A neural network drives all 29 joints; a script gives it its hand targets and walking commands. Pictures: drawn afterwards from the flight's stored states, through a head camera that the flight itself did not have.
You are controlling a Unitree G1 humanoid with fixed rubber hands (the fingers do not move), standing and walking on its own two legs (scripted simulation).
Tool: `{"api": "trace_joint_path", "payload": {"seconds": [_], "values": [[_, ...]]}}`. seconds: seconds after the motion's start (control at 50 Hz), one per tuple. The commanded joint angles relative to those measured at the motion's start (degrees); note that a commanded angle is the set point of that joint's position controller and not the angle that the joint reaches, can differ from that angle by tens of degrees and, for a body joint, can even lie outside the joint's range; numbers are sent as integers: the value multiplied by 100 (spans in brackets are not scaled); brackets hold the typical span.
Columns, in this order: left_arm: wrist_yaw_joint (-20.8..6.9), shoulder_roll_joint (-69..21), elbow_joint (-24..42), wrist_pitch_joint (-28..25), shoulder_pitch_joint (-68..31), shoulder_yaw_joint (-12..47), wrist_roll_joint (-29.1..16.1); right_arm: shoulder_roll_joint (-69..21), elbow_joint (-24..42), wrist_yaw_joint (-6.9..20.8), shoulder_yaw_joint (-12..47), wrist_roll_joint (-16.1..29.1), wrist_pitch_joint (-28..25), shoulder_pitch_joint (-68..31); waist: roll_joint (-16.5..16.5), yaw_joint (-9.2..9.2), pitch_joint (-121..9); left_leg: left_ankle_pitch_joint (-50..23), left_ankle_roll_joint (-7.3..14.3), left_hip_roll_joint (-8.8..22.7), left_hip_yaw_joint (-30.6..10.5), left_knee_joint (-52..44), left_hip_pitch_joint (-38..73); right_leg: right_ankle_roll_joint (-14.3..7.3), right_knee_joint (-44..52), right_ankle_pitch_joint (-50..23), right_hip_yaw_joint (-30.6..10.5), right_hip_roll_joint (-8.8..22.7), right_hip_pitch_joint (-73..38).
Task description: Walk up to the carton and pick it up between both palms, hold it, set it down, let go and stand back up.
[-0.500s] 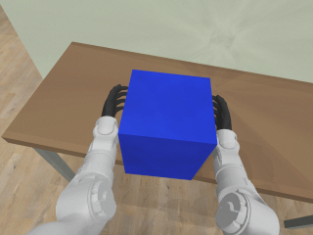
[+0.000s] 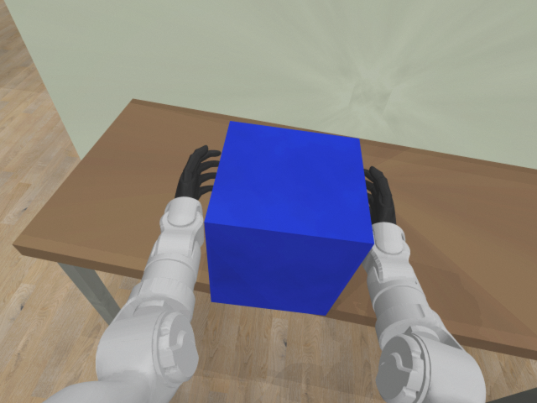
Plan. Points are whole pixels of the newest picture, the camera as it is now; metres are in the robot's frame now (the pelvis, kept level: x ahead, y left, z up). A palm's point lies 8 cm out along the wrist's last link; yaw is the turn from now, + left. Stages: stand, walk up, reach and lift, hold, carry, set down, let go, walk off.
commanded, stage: reach and lift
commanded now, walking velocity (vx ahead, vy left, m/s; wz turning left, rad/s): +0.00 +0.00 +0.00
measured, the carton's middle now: (281, 224) +0.40 +0.02 +0.02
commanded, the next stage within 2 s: none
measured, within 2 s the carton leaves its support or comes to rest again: neither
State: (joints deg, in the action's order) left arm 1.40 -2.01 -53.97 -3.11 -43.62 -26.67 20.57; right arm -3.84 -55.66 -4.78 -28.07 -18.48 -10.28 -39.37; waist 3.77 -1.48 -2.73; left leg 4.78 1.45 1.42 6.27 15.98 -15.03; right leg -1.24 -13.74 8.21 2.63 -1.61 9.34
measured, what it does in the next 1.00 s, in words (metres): stands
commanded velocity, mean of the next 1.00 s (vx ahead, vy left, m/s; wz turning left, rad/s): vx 0.00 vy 0.00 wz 0.00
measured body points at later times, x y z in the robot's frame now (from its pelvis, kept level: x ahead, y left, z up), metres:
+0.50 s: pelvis -0.01 +0.00 +0.00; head -0.03 +0.04 +0.45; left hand +0.40 +0.17 +0.13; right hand +0.39 -0.13 +0.12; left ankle +0.04 +0.10 -0.75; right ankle -0.02 -0.10 -0.75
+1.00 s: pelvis -0.01 +0.00 +0.00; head -0.05 +0.04 +0.45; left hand +0.38 +0.18 +0.17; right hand +0.38 -0.12 +0.15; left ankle +0.04 +0.10 -0.75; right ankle -0.02 -0.10 -0.75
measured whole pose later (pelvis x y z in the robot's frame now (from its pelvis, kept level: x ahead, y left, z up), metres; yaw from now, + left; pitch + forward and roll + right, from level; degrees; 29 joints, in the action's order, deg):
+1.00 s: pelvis -0.01 +0.00 +0.00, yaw +2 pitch -7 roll -1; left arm -0.1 -2.6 -21.5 28.5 -39.3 -18.9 20.3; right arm 0.5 -44.6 -7.6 -8.0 1.5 6.4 -39.7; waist 5.2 1.8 1.4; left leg 5.3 1.7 0.4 4.7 16.4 -4.5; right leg -1.0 -14.8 9.8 4.3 -0.7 -1.6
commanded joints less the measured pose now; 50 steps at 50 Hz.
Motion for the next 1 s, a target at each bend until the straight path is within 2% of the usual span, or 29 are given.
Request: {"api": "trace_joint_path", "payload": {"seconds": [0.0, 0.02, 0.18, 0.24, 0.26, 0.28, 0.32, 0.38, 0.4, 0.5, 0.56, 0.58, 0.6, 0.66, 0.68, 0.72, 0.78, 0.82, 0.86, 0.9, 0.94, 0.98], "values": [[-622, -2962, 466, 224, -2807, 1595, -6, -2853, 624, 807, 1746, 100, -288, -3582, -353, -72, -2364, -1177, -200, -28, 110, 161, 1892, 203, 10, -1194, 162, 35, -367], [-627, -2992, 593, 309, -2884, 1630, -14, -2818, 534, 797, 1686, 75, -212, -3564, -399, -5, -2332, -1120, -236, -33, 101, 170, 1972, 198, 43, -1003, 169, 42, -295], [-579, -3171, 1202, 907, -2873, 2135, -288, -2577, 860, 803, 1991, 517, 36, -3815, -457, 92, -2352, -1193, -342, -10, 7, 242, 2604, 150, 162, -624, 237, -39, -31], [-640, -3049, 1250, 1179, -2734, 2076, -287, -2380, 718, 783, 1957, 611, 227, -3702, -377, 170, -1906, -900, -273, -23, 12, 143, 2478, 150, 219, -384, 252, -24, -46], [-670, -3044, 1228, 1283, -2674, 2025, -262, -2390, 837, 775, 1944, 643, 265, -3771, -345, 97, -1885, -710, -230, -56, 10, 82, 2455, 162, 254, -285, 225, -16, -95], [-683, -3020, 1249, 1347, -2599, 2035, -301, -2368, 901, 761, 2025, 668, 297, -3794, -267, 132, -1860, -716, -206, -54, -6, 100, 2412, 202, 219, -375, 208, -19, -148], [-691, -2974, 1448, 1412, -2663, 2010, -287, -2441, 990, 751, 2088, 783, 313, -3831, -195, 59, -1976, -757, -176, -82, 26, 97, 2381, 228, 162, -481, 223, -8, -248], [-685, -2998, 1653, 1494, -2679, 2139, -325, -2445, 1116, 730, 2324, 1006, 351, -3893, -385, 48, -1922, -986, -185, -106, 16, 157, 2355, 242, 104, -767, 196, -3, -380], [-700, -3051, 1687, 1570, -2644, 2188, -304, -2383, 1060, 714, 2320, 988, 382, -3834, -453, 116, -1819, -1037, -221, -81, -3, 139, 2455, 204, 143, -749, 220, -29, -366], [-781, -3036, 1948, 1915, -2247, 2311, -355, -2202, 1221, 587, 2530, 1268, 470, -3662, -308, 182, -1662, -1246, -256, -71, -52, 209, 2826, 249, 220, -787, 224, -65, -388], [-781, -3082, 2418, 2025, -2302, 2538, -472, -2244, 1619, 536, 2851, 1554, 486, -3850, -399, 163, -1846, -1444, -264, -119, -90, 277, 2765, 261, 156, -909, 285, -104, -428], [-774, -3160, 2552, 2051, -2355, 2687, -508, -2263, 1699, 517, 2884, 1542, 496, -3851, -456, 255, -2010, -1489, -273, -137, -120, 304, 2864, 264, 139, -951, 292, -103, -403], [-787, -3193, 2481, 2112, -2249, 2714, -521, -2276, 1968, 491, 3027, 1586, 480, -3966, -432, 221, -2093, -1552, -262, -157, -120, 338, 2906, 278, 143, -1093, 260, -93, -434], [-808, -3108, 2768, 2230, -2191, 2762, -520, -2381, 2067, 423, 3234, 1699, 646, -3785, -240, 257, -1959, -1190, -178, -187, -140, 269, 2671, 308, 110, -978, 222, -66, -546], [-839, -3080, 2720, 2321, -2178, 2705, -510, -2393, 2058, 399, 3253, 1761, 729, -3804, -311, 259, -1758, -994, -154, -202, -150, 236, 2535, 315, 125, -891, 189, -30, -579], [-848, -3087, 2938, 2428, -2268, 2824, -577, -2440, 2332, 369, 3383, 1831, 798, -3934, -208, 278, -1795, -680, -113, -212, -170, 167, 2497, 333, 118, -635, 202, -28, -536], [-825, -3062, 3139, 2595, -2427, 2965, -690, -2449, 2535, 321, 3470, 1926, 911, -4068, -289, 282, -1902, -635, -77, -197, -180, 182, 2596, 345, 128, -475, 184, 10, -419], [-842, -3095, 3175, 2751, -2312, 2960, -675, -2440, 2659, 298, 3571, 2012, 1004, -4101, -216, 268, -1853, -615, -78, -194, -210, 172, 2663, 373, 133, -490, 181, -11, -466], [-912, -3055, 3102, 2923, -2278, 2897, -633, -2313, 2583, 244, 3443, 2027, 1113, -4062, -310, 350, -1485, -370, -89, -190, -217, 65, 2585, 339, 208, -249, 213, 30, -405], [-927, -3021, 3420, 3031, -2228, 2971, -630, -2242, 2539, 228, 3405, 2085, 1174, -3881, -382, 450, -1520, -509, -145, -161, -220, 86, 2746, 313, 222, -239, 251, -22, -431], [-968, -3038, 3425, 3188, -2035, 2904, -556, -2162, 2543, 227, 3488, 2181, 1245, -3820, -372, 446, -1384, -866, -184, -145, -257, 145, 2876, 289, 205, -449, 286, -58, -377], [-1019, -2966, 3543, 3349, -1862, 2881, -462, -2088, 2614, 184, 3605, 2311, 1336, -3737, -384, 476, -1326, -892, -187, -186, -227, 168, 2911, 329, 211, -517, 252, -44, -547]]}}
